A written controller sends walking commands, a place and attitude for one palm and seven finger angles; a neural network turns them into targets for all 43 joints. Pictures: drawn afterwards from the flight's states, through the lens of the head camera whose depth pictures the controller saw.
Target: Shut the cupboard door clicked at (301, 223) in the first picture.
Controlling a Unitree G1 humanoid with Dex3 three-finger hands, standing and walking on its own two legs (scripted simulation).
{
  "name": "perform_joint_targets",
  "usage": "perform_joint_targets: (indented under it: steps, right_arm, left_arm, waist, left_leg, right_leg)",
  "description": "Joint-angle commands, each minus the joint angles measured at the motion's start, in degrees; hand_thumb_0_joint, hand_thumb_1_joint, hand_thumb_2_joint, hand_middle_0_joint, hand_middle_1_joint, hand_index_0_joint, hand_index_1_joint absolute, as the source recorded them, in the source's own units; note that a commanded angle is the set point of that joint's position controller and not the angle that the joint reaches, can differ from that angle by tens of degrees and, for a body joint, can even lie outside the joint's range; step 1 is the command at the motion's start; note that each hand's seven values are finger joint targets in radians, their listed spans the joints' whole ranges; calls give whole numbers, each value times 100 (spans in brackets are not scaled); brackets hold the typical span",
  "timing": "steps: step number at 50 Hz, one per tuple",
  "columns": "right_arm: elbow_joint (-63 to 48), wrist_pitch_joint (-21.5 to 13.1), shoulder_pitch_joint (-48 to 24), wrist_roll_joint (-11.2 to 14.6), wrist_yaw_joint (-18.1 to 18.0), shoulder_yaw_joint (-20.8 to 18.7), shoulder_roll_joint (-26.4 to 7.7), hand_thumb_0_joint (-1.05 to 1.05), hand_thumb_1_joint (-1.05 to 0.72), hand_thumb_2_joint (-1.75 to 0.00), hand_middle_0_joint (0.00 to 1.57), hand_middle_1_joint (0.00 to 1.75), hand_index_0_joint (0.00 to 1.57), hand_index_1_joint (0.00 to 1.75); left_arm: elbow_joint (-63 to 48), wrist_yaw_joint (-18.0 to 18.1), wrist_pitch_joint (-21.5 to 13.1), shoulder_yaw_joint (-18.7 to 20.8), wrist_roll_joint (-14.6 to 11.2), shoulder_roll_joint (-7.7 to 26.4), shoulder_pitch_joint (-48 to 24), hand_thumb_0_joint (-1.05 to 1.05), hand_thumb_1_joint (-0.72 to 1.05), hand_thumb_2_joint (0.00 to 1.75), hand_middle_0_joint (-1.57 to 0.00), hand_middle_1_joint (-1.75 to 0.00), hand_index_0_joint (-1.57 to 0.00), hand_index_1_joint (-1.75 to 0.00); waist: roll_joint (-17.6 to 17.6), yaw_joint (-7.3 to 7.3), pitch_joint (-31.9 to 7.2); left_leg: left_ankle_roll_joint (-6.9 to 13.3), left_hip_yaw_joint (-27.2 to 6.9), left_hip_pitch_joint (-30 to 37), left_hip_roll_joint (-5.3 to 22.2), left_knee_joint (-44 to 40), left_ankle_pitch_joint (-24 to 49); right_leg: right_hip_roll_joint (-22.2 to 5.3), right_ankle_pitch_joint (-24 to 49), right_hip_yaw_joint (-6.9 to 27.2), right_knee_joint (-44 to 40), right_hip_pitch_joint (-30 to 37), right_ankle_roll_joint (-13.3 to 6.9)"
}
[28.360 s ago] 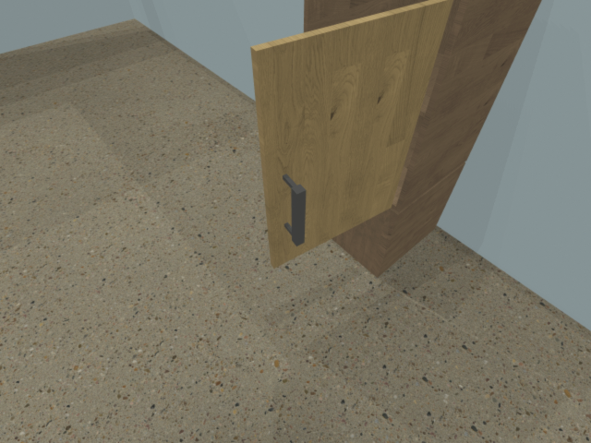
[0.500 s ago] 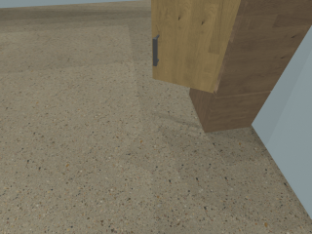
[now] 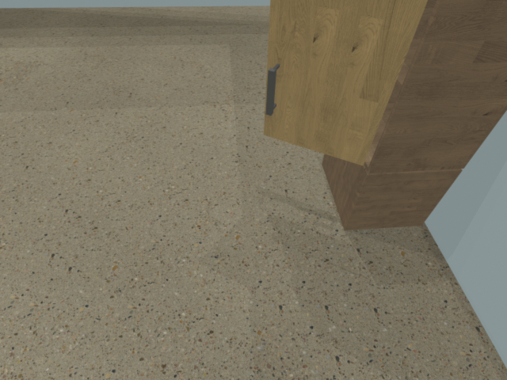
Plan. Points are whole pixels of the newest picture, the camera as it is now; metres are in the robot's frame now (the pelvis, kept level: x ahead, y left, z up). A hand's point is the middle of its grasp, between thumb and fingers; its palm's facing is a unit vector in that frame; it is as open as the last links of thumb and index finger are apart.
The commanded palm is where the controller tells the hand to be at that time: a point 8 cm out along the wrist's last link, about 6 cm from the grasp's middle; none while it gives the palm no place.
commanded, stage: walk to a spot facing it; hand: left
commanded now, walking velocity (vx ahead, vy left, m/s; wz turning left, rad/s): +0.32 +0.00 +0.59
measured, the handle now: (273, 90) +1.07 -0.02 -0.11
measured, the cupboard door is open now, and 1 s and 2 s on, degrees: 59 59 59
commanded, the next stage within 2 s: turn to face it in 0.50 s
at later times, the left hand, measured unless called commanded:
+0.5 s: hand (127, 342) +0.21 +0.25 -0.16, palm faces +0.21 -0.96 -0.20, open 7.3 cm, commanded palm none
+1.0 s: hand (129, 319) +0.27 +0.27 -0.18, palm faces +0.24 -0.96 -0.16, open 7.3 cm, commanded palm none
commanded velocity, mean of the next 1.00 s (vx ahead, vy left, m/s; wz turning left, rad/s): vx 0.18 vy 0.00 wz -0.07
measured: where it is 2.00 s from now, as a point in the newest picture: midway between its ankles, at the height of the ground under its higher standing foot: (222, 353)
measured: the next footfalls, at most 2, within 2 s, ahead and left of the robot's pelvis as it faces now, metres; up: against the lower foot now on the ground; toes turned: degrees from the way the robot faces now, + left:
left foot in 0.16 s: +0.14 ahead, +0.16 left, +0.00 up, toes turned +14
right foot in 0.52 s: +0.31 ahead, -0.05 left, +0.00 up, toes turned +7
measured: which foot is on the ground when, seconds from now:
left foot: up 0.00-0.14, down 0.16-0.54, up 0.56-0.80, down 0.82-1.00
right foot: down 0.00-0.16, up 0.18-0.50, down 0.52-0.84, up 0.86-1.00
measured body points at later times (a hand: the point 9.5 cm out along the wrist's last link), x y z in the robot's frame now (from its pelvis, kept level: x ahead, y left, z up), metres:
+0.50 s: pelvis +0.16 +0.05 +0.00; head +0.19 +0.05 +0.45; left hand +0.20 +0.30 -0.14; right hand +0.17 -0.17 -0.17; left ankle +0.10 +0.15 -0.74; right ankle +0.26 -0.06 -0.73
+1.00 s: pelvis +0.31 +0.10 +0.00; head +0.35 +0.12 +0.45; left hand +0.25 +0.32 -0.16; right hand +0.45 -0.10 -0.15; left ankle +0.29 +0.20 -0.74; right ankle +0.30 -0.03 -0.69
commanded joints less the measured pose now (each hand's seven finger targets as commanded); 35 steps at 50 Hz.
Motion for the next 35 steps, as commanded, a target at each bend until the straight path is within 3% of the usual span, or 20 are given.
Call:
perform_joint_targets:
  steps: [1,4,6,7,8,9,10,11,14,17,21,24,25,26,27,28,29,31,32,35]
  right_arm:
    - [-913,-218,-671,45,79,-170,-355,0,-90,-90,20,30,20,30]
    - [-967,-249,-295,32,163,-171,-203,0,-90,-90,20,30,20,30]
    - [-743,-296,659,-23,159,-248,-300,0,-90,-90,20,30,20,30]
    - [-524,-327,1504,-62,123,-364,-692,0,-90,-90,20,30,20,30]
    - [-365,-383,2297,-123,30,-555,-1353,0,-90,-90,20,30,20,30]
    - [-236,-364,2465,-53,-40,-567,-1409,0,-90,-90,20,30,20,30]
    - [-362,-383,2029,-37,-88,-547,-1337,0,-90,-90,20,30,20,30]
    - [-513,-418,1573,-49,-120,-486,-1007,0,-90,-90,20,30,20,30]
    - [-582,-560,944,-59,-187,-319,-470,0,-90,-90,20,30,20,30]
    - [-457,-573,948,-24,-179,-309,-411,0,-90,-90,20,30,20,30]
    - [-402,-507,866,-18,-140,-360,-357,0,-90,-90,20,30,20,30]
    - [-365,-474,775,11,-127,-353,-214,0,-90,-90,20,30,20,30]
    - [-401,-469,714,36,-113,-342,-122,0,-90,-90,20,30,20,30]
    - [-519,-478,705,72,-73,-294,171,0,-90,-90,20,30,20,30]
    - [-753,-462,559,56,-33,-284,263,0,-90,-90,20,30,20,30]
    - [-758,-414,453,7,-33,-355,77,0,-90,-90,20,30,20,30]
    - [-770,-420,333,-12,-15,-367,106,0,-90,-90,20,30,20,30]
    - [-644,-402,358,-15,7,-308,293,0,-90,-90,20,30,20,30]
    - [-581,-392,470,-12,4,-265,473,0,-90,-90,20,30,20,30]
    - [-583,-363,440,24,-9,-153,699,0,-90,-90,20,30,20,30]
  left_arm:
    - [-328,79,-161,370,21,1150,463,0,90,90,-20,-30,-20,-30]
    - [-375,38,-180,403,-14,1150,493,0,90,90,-20,-30,-20,-30]
    - [-439,8,-183,404,-70,1123,479,0,90,90,-20,-30,-20,-30]
    - [-523,-32,-169,358,-84,887,524,0,90,90,-20,-30,-20,-30]
    - [-856,-99,-144,283,-159,484,464,0,90,90,-20,-30,-20,-30]
    - [-1161,-55,-157,246,-92,522,-166,0,90,90,-20,-30,-20,-30]
    - [-1237,-28,-186,258,-92,396,-351,0,90,90,-20,-30,-20,-30]
    - [-1154,-42,-194,254,-83,296,-336,0,90,90,-20,-30,-20,-30]
    - [-849,-103,-126,243,3,82,262,0,90,90,-20,-30,-20,-30]
    - [-849,-107,-103,202,-7,-55,276,0,90,90,-20,-30,-20,-30]
    - [-930,-110,-100,215,7,-66,95,0,90,90,-20,-30,-20,-30]
    - [-739,-88,-153,298,16,76,584,0,90,90,-20,-30,-20,-30]
    - [-633,-57,-184,356,24,292,952,0,90,90,-20,-30,-20,-30]
    - [-517,-13,-239,442,71,669,1470,0,90,90,-20,-30,-20,-30]
    - [-487,51,-220,497,53,990,1863,0,90,90,-20,-30,-20,-30]
    - [-527,87,-247,480,22,899,1592,0,90,90,-20,-30,-20,-30]
    - [-622,116,-264,438,26,669,1143,0,90,90,-20,-30,-20,-30]
    - [-671,149,-327,272,14,98,730,0,90,90,-20,-30,-20,-30]
    - [-602,171,-353,233,17,-38,715,0,90,90,-20,-30,-20,-30]
    - [-418,170,-353,196,6,17,836,0,90,90,-20,-30,-20,-30]
  waist:
    - [-637,198,838]
    - [-696,0,736]
    - [-417,-433,319]
    - [466,-754,-197]
    - [2129,-967,-498]
    - [1368,-1033,-486]
    - [850,-794,-172]
    - [845,-610,109]
    - [421,-109,105]
    - [381,-54,0]
    - [445,-14,288]
    - [162,260,313]
    - [-178,448,329]
    - [-1167,661,192]
    - [-1733,753,120]
    - [-1650,573,273]
    - [-1393,389,502]
    - [-635,103,404]
    - [-629,12,286]
    - [-892,30,7]
  left_leg:
    - [-57,-98,-1908,583,694,-327]
    - [24,506,-898,348,-257,315]
    - [148,864,685,-44,-816,870]
    - [397,22,1825,274,-1301,742]
    - [1166,-2892,2548,1930,-2394,495]
    - [1494,-3722,2166,2318,-2962,-152]
    - [1467,-3524,1544,2298,-3016,-930]
    - [1327,-3182,892,2078,-3112,-1246]
    - [1061,-1998,228,1513,-3084,-188]
    - [1095,-1490,266,1263,-3068,361]
    - [1037,-1266,-26,1121,-3030,-46]
    - [784,-993,-442,775,-2302,-49]
    - [612,-763,-979,464,-1649,-303]
    - [348,-115,-1779,-184,-165,-505]
    - [268,118,-2207,-384,1375,-1169]
    - [261,-342,-2315,-46,2318,-794]
    - [225,-449,-2464,179,2746,-205]
    - [106,-459,-1908,409,2407,480]
    - [57,-297,-1595,427,1874,444]
    - [-86,292,-725,205,-29,520]
  right_leg:
    - [-2157,1126,948,-825,454,-964]
    - [-1876,1523,173,-410,-59,-580]
    - [-1539,2185,-446,879,-777,-298]
    - [-1084,1860,-689,2462,-1555,-49]
    - [-150,-1154,-644,4496,-3241,345]
    - [-156,-1657,382,5227,-3612,132]
    - [-370,-1239,656,5460,-3846,28]
    - [-570,-790,849,5303,-3780,0]
    - [-595,-234,765,4151,-3051,103]
    - [-469,72,579,2955,-2623,159]
    - [-228,420,293,1847,-1939,210]
    - [-24,822,185,919,-743,203]
    - [-292,339,607,527,-127,95]
    - [-1346,-773,2034,-202,531,-317]
    - [-2458,-1504,3504,-1209,549,-842]
    - [-2540,-2042,3849,-1488,-21,-966]
    - [-2465,-1863,3447,-1456,-352,-974]
    - [-1901,513,1798,-1073,-793,-823]
    - [-1709,1835,1321,-849,-792,-823]
    - [-1236,4238,727,-248,-572,-796]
